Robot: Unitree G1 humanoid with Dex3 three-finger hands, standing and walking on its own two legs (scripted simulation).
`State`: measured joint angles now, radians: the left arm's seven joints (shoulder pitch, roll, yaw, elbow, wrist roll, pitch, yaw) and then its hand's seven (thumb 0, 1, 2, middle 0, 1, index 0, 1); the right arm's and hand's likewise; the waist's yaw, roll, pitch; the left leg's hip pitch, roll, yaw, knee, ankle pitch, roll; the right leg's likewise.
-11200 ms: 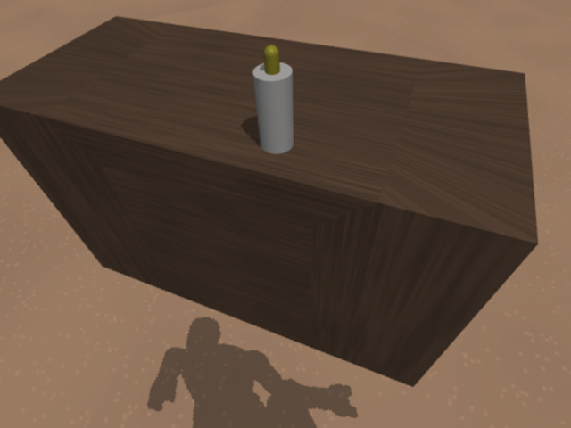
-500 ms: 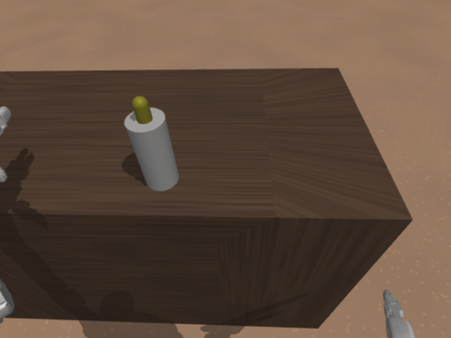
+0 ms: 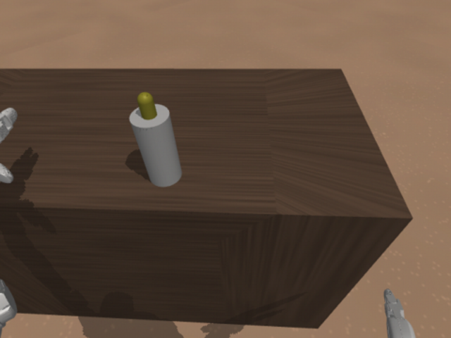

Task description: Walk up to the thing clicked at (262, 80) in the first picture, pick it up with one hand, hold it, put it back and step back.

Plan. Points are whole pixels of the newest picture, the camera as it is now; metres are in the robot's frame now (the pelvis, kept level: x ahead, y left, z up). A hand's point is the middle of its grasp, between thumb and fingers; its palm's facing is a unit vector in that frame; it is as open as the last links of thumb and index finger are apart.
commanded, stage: approach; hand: left
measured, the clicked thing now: (156, 139) +0.45 +0.17 +0.13
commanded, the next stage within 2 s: close in in 0.22 s
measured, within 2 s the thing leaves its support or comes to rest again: neither
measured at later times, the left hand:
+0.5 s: hand (131, 152) +0.43 +0.22 +0.11, palm faces +0.04 -1.00 +0.05, open 17.6 cm
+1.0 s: hand (154, 159) +0.42 +0.17 +0.10, palm faces +0.09 -1.00 +0.01, open 17.6 cm
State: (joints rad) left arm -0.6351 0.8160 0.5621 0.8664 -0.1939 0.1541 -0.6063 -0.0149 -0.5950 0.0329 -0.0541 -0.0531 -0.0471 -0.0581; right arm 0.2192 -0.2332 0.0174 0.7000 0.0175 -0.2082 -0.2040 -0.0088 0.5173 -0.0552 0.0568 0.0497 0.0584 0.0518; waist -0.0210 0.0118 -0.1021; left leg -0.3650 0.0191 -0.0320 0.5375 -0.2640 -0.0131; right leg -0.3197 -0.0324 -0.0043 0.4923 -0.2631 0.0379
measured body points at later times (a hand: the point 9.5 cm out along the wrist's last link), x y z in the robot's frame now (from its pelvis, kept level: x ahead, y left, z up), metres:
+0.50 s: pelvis -0.01 +0.00 -0.01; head +0.04 +0.01 +0.43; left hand +0.43 +0.27 +0.11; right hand +0.13 -0.27 -0.08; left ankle +0.00 +0.13 -0.74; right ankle -0.01 -0.15 -0.73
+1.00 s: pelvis +0.00 -0.01 -0.02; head +0.03 -0.01 +0.43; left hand +0.41 +0.23 +0.10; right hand +0.15 -0.27 -0.08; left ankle +0.00 +0.13 -0.74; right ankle -0.01 -0.15 -0.73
